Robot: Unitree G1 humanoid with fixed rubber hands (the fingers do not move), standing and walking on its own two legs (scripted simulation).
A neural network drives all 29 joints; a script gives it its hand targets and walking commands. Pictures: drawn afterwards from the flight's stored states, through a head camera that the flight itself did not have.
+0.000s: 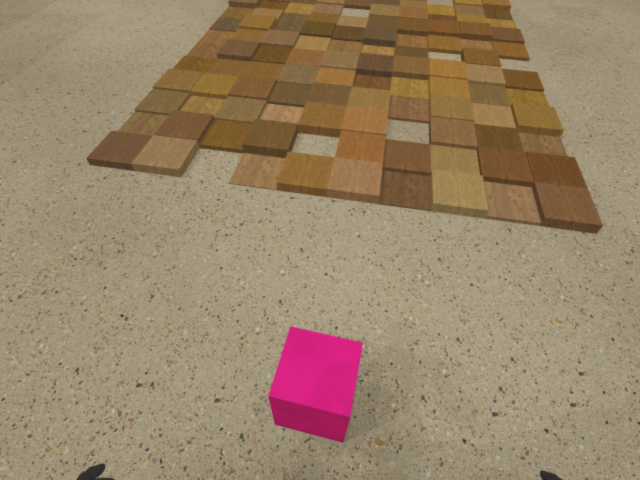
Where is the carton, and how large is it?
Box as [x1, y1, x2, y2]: [268, 326, 362, 442]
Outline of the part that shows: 290,326 268,396 274,422 278,425 342,442 349,419 362,343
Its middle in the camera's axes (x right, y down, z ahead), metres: -0.01 +0.43 +1.12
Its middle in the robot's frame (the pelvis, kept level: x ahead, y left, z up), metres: +0.46 +0.00 -0.66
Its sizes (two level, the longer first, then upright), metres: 0.210 0.200 0.250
